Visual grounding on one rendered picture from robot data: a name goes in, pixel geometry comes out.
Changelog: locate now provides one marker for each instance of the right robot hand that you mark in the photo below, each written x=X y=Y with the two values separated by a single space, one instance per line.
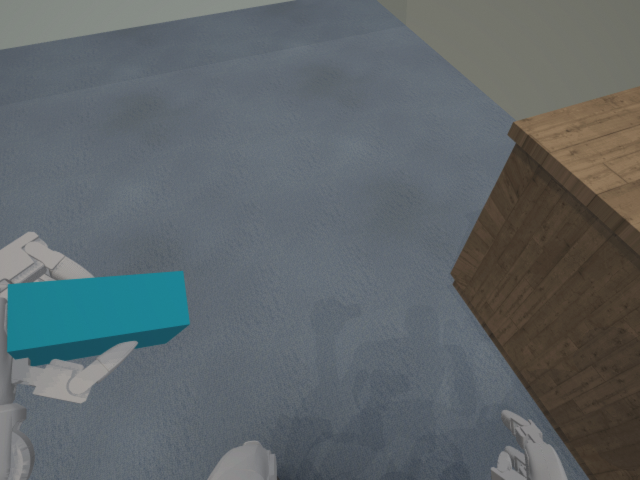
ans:
x=540 y=461

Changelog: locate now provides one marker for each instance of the left robot thigh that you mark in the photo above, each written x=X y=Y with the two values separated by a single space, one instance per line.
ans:
x=248 y=462

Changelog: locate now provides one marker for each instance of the sponge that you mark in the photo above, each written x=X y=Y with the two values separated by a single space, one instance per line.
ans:
x=77 y=318

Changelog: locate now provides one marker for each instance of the left robot hand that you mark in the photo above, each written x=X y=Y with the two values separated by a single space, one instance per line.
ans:
x=25 y=260

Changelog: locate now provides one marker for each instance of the table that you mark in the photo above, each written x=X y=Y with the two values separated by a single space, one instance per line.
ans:
x=551 y=270

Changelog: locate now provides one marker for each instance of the robot left forearm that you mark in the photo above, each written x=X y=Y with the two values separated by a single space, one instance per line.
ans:
x=17 y=454

